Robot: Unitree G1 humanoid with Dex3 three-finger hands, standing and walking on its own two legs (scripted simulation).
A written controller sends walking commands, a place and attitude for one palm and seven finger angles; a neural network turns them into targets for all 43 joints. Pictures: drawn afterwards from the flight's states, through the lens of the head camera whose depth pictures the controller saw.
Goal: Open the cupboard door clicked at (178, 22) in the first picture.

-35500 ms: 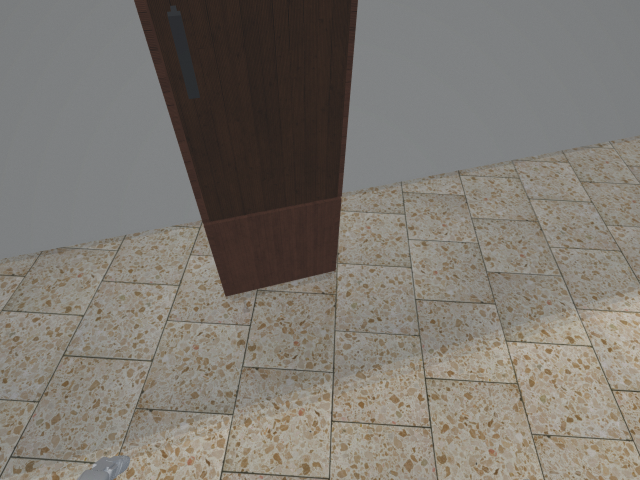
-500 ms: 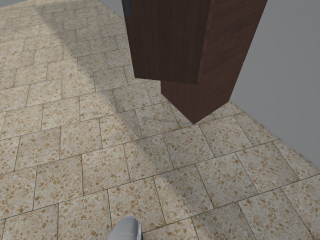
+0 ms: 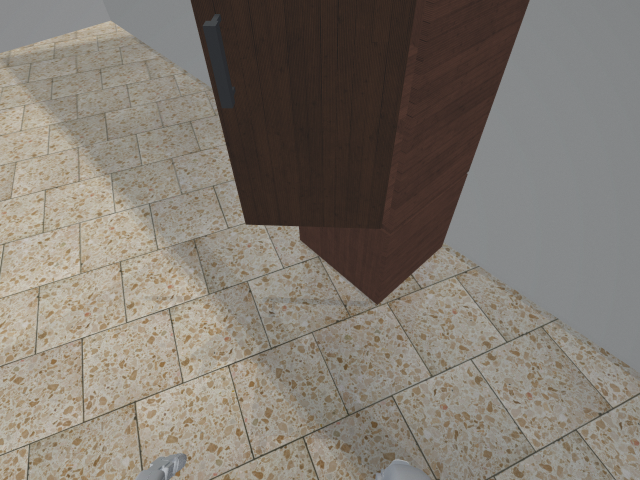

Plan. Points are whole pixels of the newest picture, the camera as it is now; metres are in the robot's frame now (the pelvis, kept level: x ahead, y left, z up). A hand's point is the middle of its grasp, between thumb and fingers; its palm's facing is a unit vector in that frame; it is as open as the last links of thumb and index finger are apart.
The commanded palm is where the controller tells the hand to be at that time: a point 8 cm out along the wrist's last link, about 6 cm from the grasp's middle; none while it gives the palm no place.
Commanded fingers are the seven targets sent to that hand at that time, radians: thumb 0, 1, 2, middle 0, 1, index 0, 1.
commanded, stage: take the last steps up to it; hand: left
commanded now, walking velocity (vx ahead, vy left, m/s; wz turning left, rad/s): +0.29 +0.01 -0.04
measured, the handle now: (222, 62) +0.78 +0.21 +0.14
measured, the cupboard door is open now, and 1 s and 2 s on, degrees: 44 44 44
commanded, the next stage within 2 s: come to a stop and stand still in 0.30 s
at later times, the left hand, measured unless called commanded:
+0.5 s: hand (219, 479) +0.16 +0.16 -0.19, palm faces +0.09 -0.98 -0.15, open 7.3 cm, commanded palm none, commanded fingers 0.00 0.90 0.90 -0.20 -0.30 -0.20 -0.30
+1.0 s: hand (238, 416) +0.24 +0.15 -0.16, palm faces +0.02 -0.96 -0.29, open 7.4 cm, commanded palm none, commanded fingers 0.00 0.90 0.90 -0.20 -0.30 -0.20 -0.30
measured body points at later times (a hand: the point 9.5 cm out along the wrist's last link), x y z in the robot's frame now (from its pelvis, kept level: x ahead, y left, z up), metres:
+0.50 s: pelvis +0.19 +0.00 -0.01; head +0.22 +0.02 +0.44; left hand +0.16 +0.22 -0.17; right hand +0.25 -0.24 -0.16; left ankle +0.25 +0.11 -0.74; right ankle +0.11 -0.12 -0.74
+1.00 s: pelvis +0.19 -0.05 -0.01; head +0.21 -0.08 +0.44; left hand +0.24 +0.20 -0.14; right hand +0.23 -0.30 -0.17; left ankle +0.23 +0.10 -0.72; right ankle +0.17 -0.16 -0.74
